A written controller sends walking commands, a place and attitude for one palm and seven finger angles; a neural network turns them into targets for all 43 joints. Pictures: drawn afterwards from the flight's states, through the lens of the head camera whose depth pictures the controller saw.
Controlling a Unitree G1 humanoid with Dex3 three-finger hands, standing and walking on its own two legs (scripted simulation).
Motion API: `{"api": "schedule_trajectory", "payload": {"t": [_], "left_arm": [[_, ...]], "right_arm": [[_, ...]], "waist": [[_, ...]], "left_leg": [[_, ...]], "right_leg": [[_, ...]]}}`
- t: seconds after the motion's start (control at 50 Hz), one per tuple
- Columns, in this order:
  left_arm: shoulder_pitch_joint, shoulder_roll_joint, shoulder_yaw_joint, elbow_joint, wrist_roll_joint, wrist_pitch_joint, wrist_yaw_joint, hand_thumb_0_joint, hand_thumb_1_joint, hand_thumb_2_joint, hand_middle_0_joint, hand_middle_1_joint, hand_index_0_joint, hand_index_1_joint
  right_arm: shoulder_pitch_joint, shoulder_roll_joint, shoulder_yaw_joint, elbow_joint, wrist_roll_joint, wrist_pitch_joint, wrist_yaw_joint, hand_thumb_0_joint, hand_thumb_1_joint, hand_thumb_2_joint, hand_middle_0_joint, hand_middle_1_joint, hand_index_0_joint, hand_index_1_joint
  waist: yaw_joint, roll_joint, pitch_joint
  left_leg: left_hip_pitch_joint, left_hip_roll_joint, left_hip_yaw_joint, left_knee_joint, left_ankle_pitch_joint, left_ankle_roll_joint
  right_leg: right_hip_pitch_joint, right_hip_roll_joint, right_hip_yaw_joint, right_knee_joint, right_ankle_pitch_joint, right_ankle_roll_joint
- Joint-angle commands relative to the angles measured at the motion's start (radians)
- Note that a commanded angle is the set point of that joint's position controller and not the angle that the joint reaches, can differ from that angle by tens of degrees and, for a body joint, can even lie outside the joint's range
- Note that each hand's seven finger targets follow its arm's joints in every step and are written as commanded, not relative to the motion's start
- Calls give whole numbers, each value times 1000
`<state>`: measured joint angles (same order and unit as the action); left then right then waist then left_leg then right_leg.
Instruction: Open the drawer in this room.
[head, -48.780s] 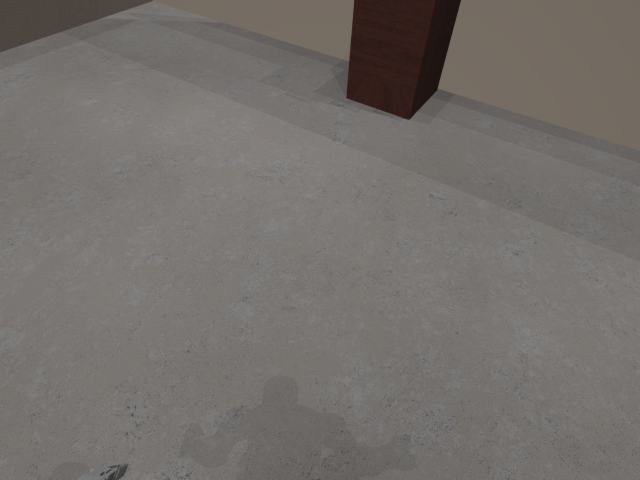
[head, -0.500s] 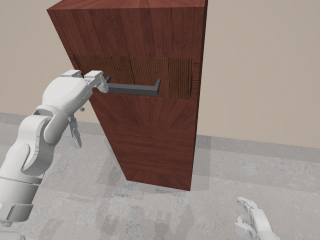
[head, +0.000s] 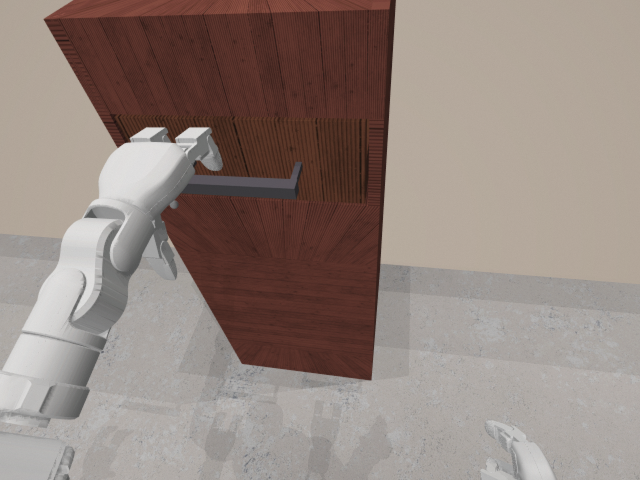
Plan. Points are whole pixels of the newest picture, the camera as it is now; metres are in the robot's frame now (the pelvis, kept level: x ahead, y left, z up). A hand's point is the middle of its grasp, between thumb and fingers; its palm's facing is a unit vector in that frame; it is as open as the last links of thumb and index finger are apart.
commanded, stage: move the hooked fingers above the handle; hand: left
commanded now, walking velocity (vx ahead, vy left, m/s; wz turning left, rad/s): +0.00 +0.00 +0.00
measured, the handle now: (238, 176) +0.52 +0.19 +0.09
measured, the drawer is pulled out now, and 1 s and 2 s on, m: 0.00 0.00 0.00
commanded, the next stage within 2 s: none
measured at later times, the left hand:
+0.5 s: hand (210, 180) +0.43 +0.19 +0.16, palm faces +0.02 -0.03 -1.00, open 13.8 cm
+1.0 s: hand (228, 165) +0.48 +0.18 +0.15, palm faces +0.00 -0.03 -1.00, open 13.7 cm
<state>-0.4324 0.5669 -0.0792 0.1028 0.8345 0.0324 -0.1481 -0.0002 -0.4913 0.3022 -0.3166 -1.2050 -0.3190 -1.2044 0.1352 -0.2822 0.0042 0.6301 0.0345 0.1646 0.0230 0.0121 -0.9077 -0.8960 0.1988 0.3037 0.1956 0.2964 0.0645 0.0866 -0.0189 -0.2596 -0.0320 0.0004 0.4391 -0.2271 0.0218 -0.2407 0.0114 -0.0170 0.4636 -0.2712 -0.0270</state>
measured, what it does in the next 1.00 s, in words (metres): stands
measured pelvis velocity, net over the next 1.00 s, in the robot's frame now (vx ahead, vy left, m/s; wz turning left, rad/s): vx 0.01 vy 0.00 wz -0.03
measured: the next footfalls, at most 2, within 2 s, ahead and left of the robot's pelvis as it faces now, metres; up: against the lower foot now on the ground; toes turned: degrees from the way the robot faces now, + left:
none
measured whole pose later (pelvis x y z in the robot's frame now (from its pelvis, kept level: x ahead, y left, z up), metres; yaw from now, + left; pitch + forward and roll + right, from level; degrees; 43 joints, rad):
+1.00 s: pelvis +0.01 +0.00 -0.01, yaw -2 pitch +8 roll +1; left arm -0.81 0.52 -0.11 0.70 0.94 -0.04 -0.06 0.00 -0.49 0.30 -0.36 -1.23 -0.33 -1.21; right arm 0.26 -0.27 -0.02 0.67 0.04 0.21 -0.02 0.01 -0.91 -0.90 0.20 0.30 0.20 0.30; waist -0.03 0.06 -0.08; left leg -0.38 -0.01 0.03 0.51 -0.27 0.02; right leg -0.37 0.03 0.01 0.53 -0.31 -0.03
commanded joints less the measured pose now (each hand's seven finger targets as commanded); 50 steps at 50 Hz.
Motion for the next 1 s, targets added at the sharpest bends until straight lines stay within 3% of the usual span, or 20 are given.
{"api": "schedule_trajectory", "payload": {"t": [0.0,0.06,0.1,0.12,0.18,0.2,0.22,0.26,0.32,0.38,0.42,0.5,0.6,0.62,0.66,0.76,0.82,0.86,0.9,0.98], "left_arm": [[-382,209,132,-121,14,27,45,0,-500,300,-300,-1200,-300,-1200],[-457,176,77,-110,29,32,36,0,-500,300,-300,-1200,-300,-1200],[-492,198,87,-104,36,24,37,0,-500,300,-300,-1200,-300,-1200],[-526,166,51,-98,38,19,37,0,-500,300,-300,-1200,-300,-1200],[-567,181,68,-31,41,6,52,0,-500,300,-300,-1200,-300,-1200],[-575,217,102,-22,39,2,59,0,-500,300,-300,-1200,-300,-1200],[-603,190,75,-20,38,-3,62,0,-500,300,-300,-1200,-300,-1200],[-601,218,107,58,50,-2,75,0,-500,300,-300,-1200,-300,-1200],[-633,179,66,108,54,4,80,0,-500,300,-300,-1200,-300,-1200],[-633,206,88,124,63,4,80,0,-500,300,-300,-1200,-300,-1200],[-638,189,70,131,61,-1,71,0,-500,300,-300,-1200,-300,-1200],[-665,172,47,196,58,-10,57,0,-500,300,-300,-1200,-300,-1200],[-776,181,46,174,58,-63,82,0,-500,300,-300,-1200,-300,-1200],[-778,199,65,191,61,-67,91,0,-500,300,-300,-1200,-300,-1200],[-818,155,30,258,64,-69,108,0,-500,300,-300,-1200,-300,-1200],[-905,183,48,392,94,-55,154,0,-500,300,-300,-1200,-300,-1200],[-898,283,126,394,113,-63,161,0,-500,300,-300,-1200,-300,-1200],[-850,213,79,405,108,-56,150,0,-500,300,-300,-1200,-300,-1200],[-819,250,112,439,103,-56,137,0,-500,300,-300,-1200,-300,-1200],[-836,255,101,423,107,-68,131,0,-500,300,-300,-1200,-300,-1200]], "right_arm": [[-113,-102,-29,-148,8,-33,-6,0,-900,-900,200,300,200,300],[-109,-99,-27,-146,7,-23,-13,0,-900,-900,200,300,200,300],[-104,-101,-27,-144,8,-25,-18,0,-900,-900,200,300,200,300],[-101,-93,-25,-143,7,-26,-19,0,-900,-900,200,300,200,300],[-73,-95,-28,-129,5,-24,-30,0,-900,-900,200,300,200,300],[-71,-100,-31,-128,8,-25,-29,0,-900,-900,200,300,200,300],[-69,-93,-27,-130,4,-27,-29,0,-900,-900,200,300,200,300],[-53,-98,-30,-114,5,-20,-33,0,-900,-900,200,300,200,300],[-44,-95,-31,-116,7,-15,-31,0,-900,-900,200,300,200,300],[-33,-101,-39,-120,5,-7,-34,0,-900,-900,200,300,200,300],[-23,-103,-43,-125,8,-3,-32,0,-900,-900,200,300,200,300],[3,-111,-50,-119,13,6,-38,0,-900,-900,200,300,200,300],[46,-104,-64,-106,5,-5,-47,0,-900,-900,200,300,200,300],[53,-105,-66,-100,5,-5,-47,0,-900,-900,200,300,200,300],[68,-103,-66,-83,8,-2,-47,0,-900,-900,200,300,200,300],[101,-107,-69,-61,3,-1,-51,0,-900,-900,200,300,200,300],[98,-110,-69,-70,-3,2,-53,0,-900,-900,200,300,200,300],[93,-102,-69,-81,0,7,-48,0,-900,-900,200,300,200,300],[95,-114,-67,-85,3,14,-51,0,-900,-900,200,300,200,300],[90,-111,-67,-94,8,11,-63,0,-900,-900,200,300,200,300]], "waist": [[-10,-82,-308],[-23,-90,-315],[-26,-83,-342],[-32,-62,-339],[-34,-78,-342],[-30,-81,-356],[-29,-78,-370],[-28,-91,-361],[-35,-84,-354],[-28,-91,-395],[-34,-103,-406],[-60,-131,-356],[-68,-84,-434],[-66,-70,-438],[-82,-77,-395],[-85,-85,-419],[-62,-67,-499],[-65,-71,-463],[-64,-137,-429],[-70,-117,-411]], "left_leg": [[120,5,12,-5,362,6],[116,2,10,-6,344,8],[134,2,5,3,349,9],[136,0,3,3,344,9],[132,1,4,8,343,10],[131,2,7,12,346,10],[127,-1,7,13,361,12],[106,2,9,13,359,9],[97,3,15,19,360,12],[93,2,22,29,396,17],[85,0,20,37,407,20],[65,1,24,44,367,22],[106,-2,19,69,405,26],[105,-1,16,71,412,25],[91,3,16,70,389,21],[56,4,25,71,352,21],[41,2,31,76,388,25],[40,7,33,76,414,26],[5,6,37,67,384,29],[5,7,43,58,314,34]], "right_leg": [[111,-6,9,-28,338,-9],[97,-9,6,-23,327,-8],[92,-4,9,-18,320,-11],[78,-7,7,-17,306,-12],[73,-6,7,-16,315,-12],[85,-4,12,-15,322,-12],[97,-9,10,-8,341,-12],[93,-7,8,-3,341,-13],[84,-9,9,-1,348,-13],[115,-11,18,13,409,-11],[119,-11,20,21,431,-10],[80,-10,18,14,403,-8],[68,-6,25,29,425,-11],[59,-3,24,34,425,-11],[12,2,14,33,388,-12],[16,2,20,38,371,-13],[94,-4,33,54,435,-13],[77,-3,24,57,452,-12],[93,-4,24,45,443,-9],[73,-6,33,33,393,-3]]}}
